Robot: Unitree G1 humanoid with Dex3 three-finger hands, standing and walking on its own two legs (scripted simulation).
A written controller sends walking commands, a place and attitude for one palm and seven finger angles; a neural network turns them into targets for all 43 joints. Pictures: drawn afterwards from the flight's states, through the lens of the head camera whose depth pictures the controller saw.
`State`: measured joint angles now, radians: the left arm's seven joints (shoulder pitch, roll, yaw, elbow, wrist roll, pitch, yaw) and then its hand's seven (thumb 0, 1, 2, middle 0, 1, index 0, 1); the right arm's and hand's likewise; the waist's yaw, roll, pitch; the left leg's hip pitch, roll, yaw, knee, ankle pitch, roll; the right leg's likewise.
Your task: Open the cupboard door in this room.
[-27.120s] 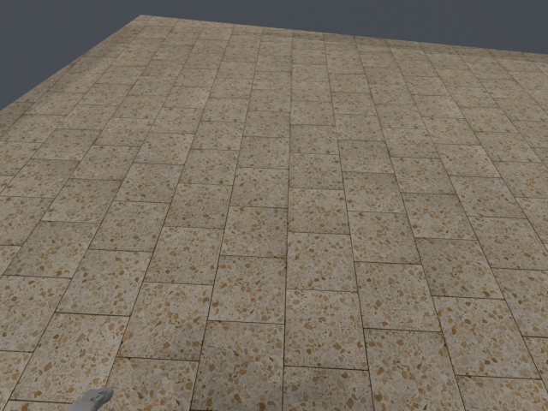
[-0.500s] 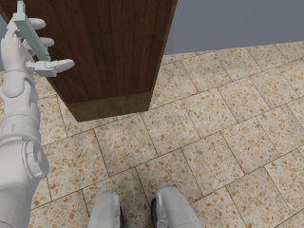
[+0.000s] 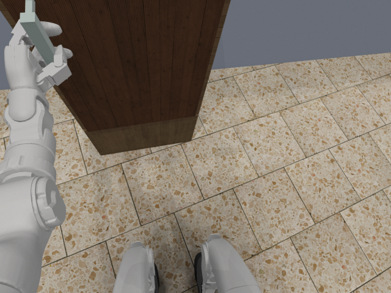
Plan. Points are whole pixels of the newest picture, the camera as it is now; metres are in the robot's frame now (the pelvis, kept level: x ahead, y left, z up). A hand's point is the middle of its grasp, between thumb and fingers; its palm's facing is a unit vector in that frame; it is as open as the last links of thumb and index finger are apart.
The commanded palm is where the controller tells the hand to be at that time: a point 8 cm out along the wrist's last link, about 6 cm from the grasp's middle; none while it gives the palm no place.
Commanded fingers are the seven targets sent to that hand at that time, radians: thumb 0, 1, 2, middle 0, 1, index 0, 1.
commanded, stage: pull the door open along its arc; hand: left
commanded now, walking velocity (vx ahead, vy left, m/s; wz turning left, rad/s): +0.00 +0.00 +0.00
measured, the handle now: (47, 42) +0.59 +0.23 +0.06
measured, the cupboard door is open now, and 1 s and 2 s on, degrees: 1 41 42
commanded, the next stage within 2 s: open thumb and fingers to let go in 1.00 s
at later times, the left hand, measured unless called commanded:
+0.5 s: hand (78, 106) +0.45 +0.17 +0.06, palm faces +0.09 -1.00 +0.01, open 5.9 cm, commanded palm +0.41 +0.21 +0.05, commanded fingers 0.00 0.90 0.90 -0.40 -1.35 -0.40 -1.35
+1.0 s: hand (152, 159) +0.35 +0.05 +0.06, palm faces +0.47 -0.88 -0.01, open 6.0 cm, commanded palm +0.28 +0.07 +0.05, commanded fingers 0.00 0.90 0.90 -0.40 -1.35 -0.40 -1.35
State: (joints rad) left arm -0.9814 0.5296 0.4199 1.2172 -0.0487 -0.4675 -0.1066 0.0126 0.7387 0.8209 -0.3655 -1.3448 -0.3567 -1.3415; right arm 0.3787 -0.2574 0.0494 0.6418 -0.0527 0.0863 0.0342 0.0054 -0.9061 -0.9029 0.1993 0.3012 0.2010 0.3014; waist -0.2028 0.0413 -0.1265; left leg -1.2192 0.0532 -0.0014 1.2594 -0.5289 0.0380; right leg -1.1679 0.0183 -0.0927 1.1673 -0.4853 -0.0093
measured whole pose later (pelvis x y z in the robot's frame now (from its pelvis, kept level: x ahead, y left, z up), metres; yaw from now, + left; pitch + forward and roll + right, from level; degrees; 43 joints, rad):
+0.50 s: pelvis +0.02 +0.00 +0.02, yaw +0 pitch +23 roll -3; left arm -0.51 0.28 0.29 0.81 -0.15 -0.49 -0.10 0.01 0.72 0.74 -0.36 -1.34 -0.35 -1.34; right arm 0.35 -0.24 0.01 0.58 -0.01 0.10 0.05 0.01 -0.91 -0.90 0.20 0.30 0.20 0.30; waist -0.11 0.03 -0.17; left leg -1.02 0.05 0.04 1.14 -0.53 0.03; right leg -1.00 0.02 -0.05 1.08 -0.49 -0.01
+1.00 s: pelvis +0.00 -0.04 +0.02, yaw +4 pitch +18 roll +0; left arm -0.20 -0.14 -0.12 0.52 0.14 -0.43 0.69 0.00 0.70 0.77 -0.33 -1.33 -0.34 -1.33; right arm 0.19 -0.15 0.00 0.62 -0.11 -0.01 0.07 0.01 -0.91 -0.90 0.20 0.30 0.20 0.30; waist -0.02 0.02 -0.17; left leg -0.95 0.02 -0.01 1.13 -0.49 -0.02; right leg -0.93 -0.01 -0.10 1.13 -0.50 -0.06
